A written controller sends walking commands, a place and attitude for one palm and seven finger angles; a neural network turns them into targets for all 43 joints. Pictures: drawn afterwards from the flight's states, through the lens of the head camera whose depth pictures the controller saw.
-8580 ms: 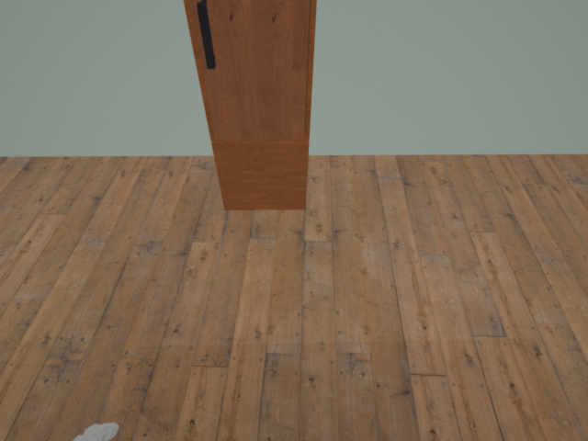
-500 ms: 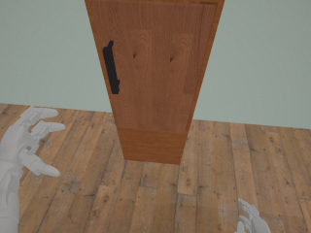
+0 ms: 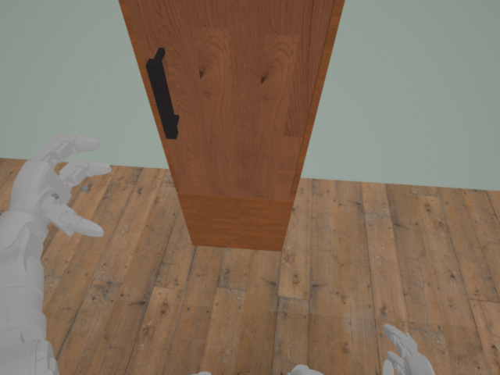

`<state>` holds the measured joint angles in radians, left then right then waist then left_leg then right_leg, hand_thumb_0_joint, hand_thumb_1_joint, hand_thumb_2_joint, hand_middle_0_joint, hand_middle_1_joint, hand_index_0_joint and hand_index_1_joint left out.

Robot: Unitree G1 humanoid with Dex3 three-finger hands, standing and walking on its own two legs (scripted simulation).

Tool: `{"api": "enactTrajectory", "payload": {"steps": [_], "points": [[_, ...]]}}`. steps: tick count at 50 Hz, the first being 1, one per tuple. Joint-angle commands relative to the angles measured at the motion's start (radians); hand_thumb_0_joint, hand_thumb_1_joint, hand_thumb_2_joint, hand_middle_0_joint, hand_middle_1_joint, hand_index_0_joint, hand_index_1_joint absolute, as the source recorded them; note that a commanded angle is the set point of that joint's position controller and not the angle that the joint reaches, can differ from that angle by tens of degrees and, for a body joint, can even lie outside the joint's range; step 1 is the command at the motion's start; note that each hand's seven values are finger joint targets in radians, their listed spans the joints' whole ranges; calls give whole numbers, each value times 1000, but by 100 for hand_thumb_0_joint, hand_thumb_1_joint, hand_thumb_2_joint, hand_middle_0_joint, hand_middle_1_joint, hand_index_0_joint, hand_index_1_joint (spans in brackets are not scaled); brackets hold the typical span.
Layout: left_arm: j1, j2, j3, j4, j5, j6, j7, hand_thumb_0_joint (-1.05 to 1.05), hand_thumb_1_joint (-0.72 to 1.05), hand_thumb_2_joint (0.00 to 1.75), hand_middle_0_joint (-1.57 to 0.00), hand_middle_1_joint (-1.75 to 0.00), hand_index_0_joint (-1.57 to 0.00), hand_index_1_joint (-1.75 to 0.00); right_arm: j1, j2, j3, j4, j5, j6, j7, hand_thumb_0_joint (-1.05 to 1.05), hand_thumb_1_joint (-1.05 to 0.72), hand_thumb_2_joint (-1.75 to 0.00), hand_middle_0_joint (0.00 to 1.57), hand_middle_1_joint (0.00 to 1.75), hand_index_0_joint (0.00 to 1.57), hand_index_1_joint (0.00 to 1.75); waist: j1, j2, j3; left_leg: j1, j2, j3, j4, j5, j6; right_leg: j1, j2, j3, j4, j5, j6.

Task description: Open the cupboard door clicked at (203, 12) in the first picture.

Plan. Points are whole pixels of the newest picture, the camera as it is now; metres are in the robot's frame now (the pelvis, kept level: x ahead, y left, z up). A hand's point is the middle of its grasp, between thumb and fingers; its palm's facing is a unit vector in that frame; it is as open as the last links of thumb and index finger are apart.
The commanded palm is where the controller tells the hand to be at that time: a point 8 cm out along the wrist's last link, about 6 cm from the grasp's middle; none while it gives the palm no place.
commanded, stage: move the hooked fingers beside the handle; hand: left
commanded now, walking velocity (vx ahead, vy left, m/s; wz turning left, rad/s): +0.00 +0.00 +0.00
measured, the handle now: (166, 96) +0.61 +0.20 +0.08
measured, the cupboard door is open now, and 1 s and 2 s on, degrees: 0 0 0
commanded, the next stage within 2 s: none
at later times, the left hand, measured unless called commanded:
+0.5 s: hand (104, 152) +0.44 +0.26 +0.09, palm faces -0.05 -1.00 -0.01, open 14.0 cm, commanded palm +0.42 +0.32 +0.09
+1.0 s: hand (124, 119) +0.52 +0.25 +0.09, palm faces -0.05 -1.00 -0.03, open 14.0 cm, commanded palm +0.52 +0.30 +0.08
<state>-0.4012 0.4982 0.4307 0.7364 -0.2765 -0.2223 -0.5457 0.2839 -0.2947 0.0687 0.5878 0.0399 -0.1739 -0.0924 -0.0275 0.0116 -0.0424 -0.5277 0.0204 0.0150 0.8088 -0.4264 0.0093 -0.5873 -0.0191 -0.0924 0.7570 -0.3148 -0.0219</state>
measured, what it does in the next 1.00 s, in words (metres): stands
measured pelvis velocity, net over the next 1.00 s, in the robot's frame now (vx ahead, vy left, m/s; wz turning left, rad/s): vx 0.01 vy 0.02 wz -0.04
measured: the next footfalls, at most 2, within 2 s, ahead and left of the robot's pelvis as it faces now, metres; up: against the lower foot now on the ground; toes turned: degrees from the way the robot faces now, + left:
none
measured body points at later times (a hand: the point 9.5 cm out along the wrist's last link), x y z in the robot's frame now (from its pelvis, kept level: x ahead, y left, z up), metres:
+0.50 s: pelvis +0.01 +0.01 +0.00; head +0.09 +0.03 +0.44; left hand +0.44 +0.32 +0.09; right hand +0.07 -0.26 -0.11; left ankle -0.01 +0.11 -0.71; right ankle +0.04 -0.11 -0.71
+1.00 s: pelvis +0.01 +0.02 -0.01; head +0.14 +0.04 +0.42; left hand +0.52 +0.31 +0.09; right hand -0.01 -0.25 -0.12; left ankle -0.01 +0.11 -0.71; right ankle +0.04 -0.11 -0.71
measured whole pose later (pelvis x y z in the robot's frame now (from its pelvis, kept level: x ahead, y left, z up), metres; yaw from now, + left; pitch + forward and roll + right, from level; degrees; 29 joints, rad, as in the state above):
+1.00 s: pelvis +0.01 +0.02 -0.01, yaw -2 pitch +20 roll -3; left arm -0.96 0.72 0.49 1.25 -0.08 -0.31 -0.46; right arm 0.42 -0.29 0.06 0.61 0.00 0.05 -0.04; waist -0.18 0.01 -0.06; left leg -0.78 0.03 0.03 0.91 -0.47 0.04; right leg -0.83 0.00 -0.07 0.80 -0.31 0.01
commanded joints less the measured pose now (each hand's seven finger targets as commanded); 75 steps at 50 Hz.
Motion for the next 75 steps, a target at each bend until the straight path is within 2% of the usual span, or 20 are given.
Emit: {"api": "enactTrajectory", "payload": {"steps": [1, 7, 11, 15, 17, 24, 34, 36, 38, 41, 43, 46, 52, 57, 58, 62, 64, 66, 68, 75], "points": [[-340, 337, 100, -143, -19, -79, 11, 0, -50, 30, -30, -120, -30, -120, 41, -154, -68, -132, -1, -25, -1, 0, -90, -90, 20, 30, 20, 30, 6, 65, -330, -3, -27, -22, -110, 286, 7, 259, 24, 90, -59, 227, -12], [-380, 369, 126, -93, -15, -100, 7, 0, -50, 30, -30, -120, -30, -120, 88, -162, -82, -126, 0, 8, 7, 0, -90, -90, 20, 30, 20, 30, -5, 35, -368, -16, -22, -13, -102, 319, 12, 263, 30, 93, -51, 285, -3], [-476, 342, 80, -77, -1, -112, 13, 0, -50, 30, -30, -120, -30, -120, 109, -162, -84, -115, 1, 27, 8, 0, -90, -90, 20, 30, 20, 30, -30, 68, -345, 1, -19, -22, -105, 316, 13, 203, 37, 80, -49, 261, -7], [-511, 335, 72, -70, 13, -128, 29, 0, -50, 30, -30, -120, -30, -120, 134, -161, -91, -96, -3, 44, 11, 0, -90, -90, 20, 30, 20, 30, -37, 109, -402, 54, -14, -27, -100, 370, 9, 184, 37, 74, -47, 286, -5], [-527, 377, 107, -19, 15, -126, 35, 0, -50, 30, -30, -120, -30, -120, 148, -168, -90, -87, -5, 56, 12, 0, -90, -90, 20, 30, 20, 30, -38, 65, -395, 26, -12, -27, -96, 379, 10, 198, 40, 75, -45, 305, -4], [-615, 398, 98, 80, 54, -145, 50, 0, -50, 30, -30, -120, -30, -120, 167, -168, -86, -83, -11, 93, 20, 0, -90, -90, 20, 30, 20, 30, -52, 91, -387, 17, -7, -32, -88, 373, 8, 149, 43, 68, -34, 279, -5], [-823, 384, 38, 216, 100, -158, 64, 0, -50, 30, -30, -120, -30, -120, 216, -177, -82, -45, -23, 141, 25, 0, -90, -90, 20, 30, 20, 30, -110, 113, -406, 37, 6, -58, -53, 392, 1, 25, 46, 56, -14, 232, -1], [-888, 416, 46, 233, 110, -162, 74, 0, -50, 30, -30, -120, -30, -120, 230, -183, -80, -35, -26, 150, 23, 0, -90, -90, 20, 30, 20, 30, -126, 93, -400, 20, 7, -66, -45, 392, 3, 20, 48, 56, -8, 236, -2], [-900, 464, 80, 215, 125, -172, 81, 0, -50, 30, -30, -120, -30, -120, 245, -183, -84, -34, -30, 159, 25, 0, -90, -90, 20, 30, 20, 30, -111, 157, -483, 64, 9, -69, -32, 464, -6, 26, 47, 60, 3, 261, -2], [-919, 477, 90, 250, 128, -174, 86, 0, -50, 30, -30, -120, -30, -120, 266, -185, -83, -28, -36, 175, 30, 0, -90, -90, 20, 30, 20, 30, -125, 108, -486, 49, 15, -76, -18, 496, -5, 28, 54, 54, 10, 286, -2], [-936, 465, 69, 283, 139, -163, 84, 0, -50, 30, -30, -120, -30, -120, 270, -185, -80, -25, -35, 185, 33, 0, -90, -90, 20, 30, 20, 30, -138, 154, -467, 36, 13, -65, -16, 465, -2, -2, 52, 60, 1, 269, 3], [-963, 510, 82, 321, 159, -150, 92, 0, -50, 30, -30, -120, -30, -120, 288, -192, -75, -30, -39, 204, 32, 0, -90, -90, 20, 30, 20, 30, -149, 133, -444, -8, 13, -69, -13, 452, 4, 5, 55, 57, 7, 276, -1], [-1054, 546, 93, 321, 178, -155, 101, 0, -50, 30, -30, -120, -30, -120, 336, -198, -76, -18, -51, 233, 36, 0, -90, -90, 20, 30, 20, 30, -174, 186, -519, 46, 24, -82, 11, 516, -3, -35, 61, 54, 14, 289, 0], [-1081, 573, 96, 383, 201, -131, 111, 0, -50, 30, -30, -120, -30, -120, 366, -201, -70, -15, -56, 254, 42, 0, -90, -90, 20, 30, 20, 30, -197, 177, -499, 4, 25, -76, 22, 501, 6, -42, 66, 55, 10, 304, 2], [-1080, 625, 126, 385, 209, -128, 115, 0, -50, 30, -30, -120, -30, -120, 369, -206, -69, -20, -59, 258, 41, 0, -90, -90, 20, 30, 20, 30, -193, 175, -507, -19, 23, -74, 25, 495, 9, -24, 64, 57, 13, 311, 2], [-1137, 658, 122, 380, 234, -126, 118, 0, -50, 30, -30, -120, -30, -120, 391, -205, -64, -25, -62, 272, 45, 0, -90, -90, 20, 30, 20, 30, -209, 214, -548, -13, 23, -72, 41, 523, 12, -15, 68, 62, 20, 350, 0], [-1110, 708, 153, 383, 242, -125, 115, 0, -50, 30, -30, -120, -30, -120, 396, -205, -64, -33, -64, 277, 46, 0, -90, -90, 20, 30, 20, 30, -196, 205, -560, -45, 21, -65, 48, 525, 15, 24, 68, 65, 26, 377, 0], [-1060, 655, 128, 401, 225, -119, 97, 0, -50, 30, -30, -120, -30, -120, 398, -203, -62, -41, -61, 281, 49, 0, -90, -90, 20, 30, 20, 30, -198, 193, -537, -45, 24, -65, 44, 538, 16, 11, 72, 59, 25, 388, -3], [-1061, 709, 164, 364, 219, -117, 84, 0, -50, 30, -30, -120, -30, -120, 400, -210, -67, -42, -62, 287, 50, 0, -90, -90, 20, 30, 20, 30, -189, 200, -573, -47, 23, -60, 47, 539, 18, 40, 71, 64, 25, 403, 1], [-1039, 624, 124, 305, 190, -111, 61, 0, -50, 30, -30, -120, -30, -120, 398, -202, -73, -38, -59, 303, 61, 0, -90, -90, 20, 30, 20, 30, -195, 233, -548, 33, 33, -71, 45, 605, 13, -27, 80, 48, 14, 388, 2]]}}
